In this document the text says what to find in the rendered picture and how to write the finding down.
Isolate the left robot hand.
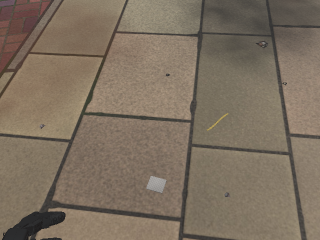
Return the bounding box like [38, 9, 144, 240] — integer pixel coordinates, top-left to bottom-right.
[2, 211, 66, 240]

